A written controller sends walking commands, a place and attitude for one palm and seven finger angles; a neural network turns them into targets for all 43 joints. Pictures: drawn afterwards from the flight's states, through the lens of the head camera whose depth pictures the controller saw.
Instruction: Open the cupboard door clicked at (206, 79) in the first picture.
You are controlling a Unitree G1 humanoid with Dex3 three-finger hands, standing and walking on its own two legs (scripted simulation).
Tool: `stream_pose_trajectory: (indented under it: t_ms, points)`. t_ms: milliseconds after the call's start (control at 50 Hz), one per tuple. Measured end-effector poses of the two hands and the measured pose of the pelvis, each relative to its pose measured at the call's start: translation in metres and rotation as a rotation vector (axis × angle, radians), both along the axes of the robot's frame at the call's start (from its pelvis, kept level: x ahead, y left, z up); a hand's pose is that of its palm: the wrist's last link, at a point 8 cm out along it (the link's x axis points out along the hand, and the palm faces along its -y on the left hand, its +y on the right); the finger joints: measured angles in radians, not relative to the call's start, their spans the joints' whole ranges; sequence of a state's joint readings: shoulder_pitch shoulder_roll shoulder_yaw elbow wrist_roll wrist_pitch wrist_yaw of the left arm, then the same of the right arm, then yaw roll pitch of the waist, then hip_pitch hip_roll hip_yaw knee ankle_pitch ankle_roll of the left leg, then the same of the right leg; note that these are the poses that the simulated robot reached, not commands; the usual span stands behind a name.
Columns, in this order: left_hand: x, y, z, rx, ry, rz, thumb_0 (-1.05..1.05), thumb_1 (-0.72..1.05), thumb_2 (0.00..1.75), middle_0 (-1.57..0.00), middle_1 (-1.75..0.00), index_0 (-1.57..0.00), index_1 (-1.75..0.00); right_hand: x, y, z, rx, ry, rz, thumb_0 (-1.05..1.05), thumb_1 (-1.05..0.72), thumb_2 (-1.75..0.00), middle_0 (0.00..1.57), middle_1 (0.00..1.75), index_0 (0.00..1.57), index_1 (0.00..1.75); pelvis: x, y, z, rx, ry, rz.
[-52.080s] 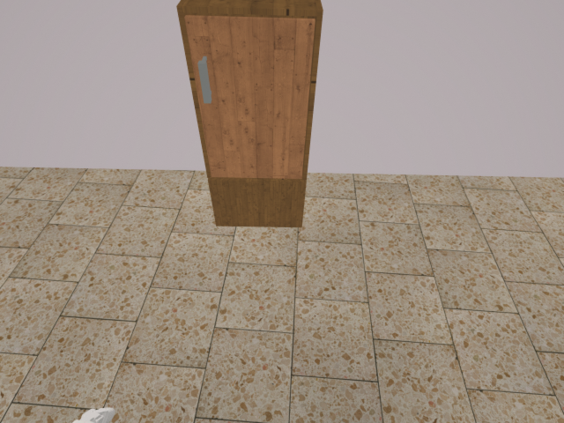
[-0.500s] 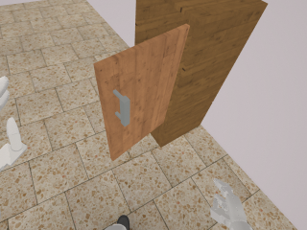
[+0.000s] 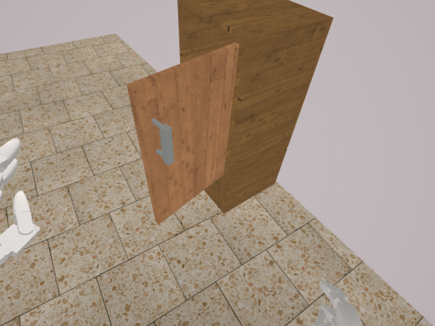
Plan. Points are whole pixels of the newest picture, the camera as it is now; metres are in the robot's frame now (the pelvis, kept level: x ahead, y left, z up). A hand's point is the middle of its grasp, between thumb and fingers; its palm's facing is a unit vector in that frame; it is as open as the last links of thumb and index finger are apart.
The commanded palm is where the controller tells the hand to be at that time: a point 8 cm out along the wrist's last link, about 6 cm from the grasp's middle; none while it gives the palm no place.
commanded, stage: stop stepping back and stand still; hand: left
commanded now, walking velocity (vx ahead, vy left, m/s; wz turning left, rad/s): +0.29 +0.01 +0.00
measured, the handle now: (162, 141) +0.57 +0.16 -0.01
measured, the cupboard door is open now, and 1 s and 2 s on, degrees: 100 100 100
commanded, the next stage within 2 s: let the arm hang, fingers relaxed in 0.40 s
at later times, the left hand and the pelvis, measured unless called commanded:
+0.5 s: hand (6, 238) +0.19 +0.26 +0.18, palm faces +0.43 -0.77 -0.47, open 7.4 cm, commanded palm none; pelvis -0.01 +0.01 +0.00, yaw +2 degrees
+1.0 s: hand out of the picture -0.05 +0.19 -0.17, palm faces +0.13 -0.96 -0.24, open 7.1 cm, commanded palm none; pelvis -0.05 -0.01 +0.00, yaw +6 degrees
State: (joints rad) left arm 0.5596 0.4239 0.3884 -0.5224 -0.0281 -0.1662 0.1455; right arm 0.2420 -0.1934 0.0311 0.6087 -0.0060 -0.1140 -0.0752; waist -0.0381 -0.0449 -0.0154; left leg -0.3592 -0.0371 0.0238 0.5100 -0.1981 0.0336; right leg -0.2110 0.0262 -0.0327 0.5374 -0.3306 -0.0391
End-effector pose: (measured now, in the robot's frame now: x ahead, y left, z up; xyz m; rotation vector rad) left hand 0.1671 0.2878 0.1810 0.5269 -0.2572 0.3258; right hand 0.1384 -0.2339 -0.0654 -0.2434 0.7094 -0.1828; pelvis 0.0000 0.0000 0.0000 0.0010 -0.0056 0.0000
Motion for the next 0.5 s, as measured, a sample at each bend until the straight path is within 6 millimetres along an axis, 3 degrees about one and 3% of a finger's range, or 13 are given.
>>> stream_pose_trajectory:
  t_ms: [80, 180, 260, 320, 500]
  points:
    - [-0.025, 0.000, 0.017, 0.051, -0.057, 0.005, 0.02, 0.89, 0.90, -0.21, -0.30, -0.22, -0.31, -0.020, 0.001, -0.006, 0.014, 0.066, 0.000, 0.01, -0.90, -0.90, 0.20, 0.30, 0.20, 0.30, -0.008, -0.004, 0.003, 0.011, 0.018, -0.019]
    - [-0.032, 0.022, 0.016, 0.029, -0.105, 0.101, 0.01, 0.88, 0.90, -0.21, -0.30, -0.22, -0.31, -0.033, -0.003, -0.010, -0.019, 0.107, -0.002, 0.01, -0.90, -0.90, 0.20, 0.30, 0.20, 0.30, -0.010, 0.002, 0.004, 0.013, 0.031, 0.016]
    - [-0.028, 0.035, -0.005, -0.025, -0.071, 0.143, 0.01, 0.89, 0.90, -0.21, -0.30, -0.21, -0.31, -0.029, -0.004, -0.020, -0.047, 0.087, -0.017, 0.01, -0.90, -0.90, 0.20, 0.30, 0.20, 0.30, -0.012, 0.015, -0.006, 0.000, 0.020, 0.035]
    - [-0.024, 0.034, -0.011, -0.014, -0.025, 0.135, 0.01, 0.89, 0.90, -0.21, -0.30, -0.21, -0.31, -0.023, 0.004, -0.020, -0.021, 0.057, -0.019, 0.01, -0.90, -0.90, 0.20, 0.30, 0.20, 0.30, -0.012, 0.014, -0.007, 0.024, 0.004, 0.016]
    - [-0.023, 0.013, 0.014, 0.066, -0.065, 0.043, 0.02, 0.89, 0.90, -0.21, -0.30, -0.21, -0.31, -0.002, 0.021, -0.017, 0.054, 0.026, 0.043, 0.01, -0.90, -0.90, 0.20, 0.30, 0.20, 0.30, -0.011, 0.008, -0.005, -0.007, 0.000, 0.028]
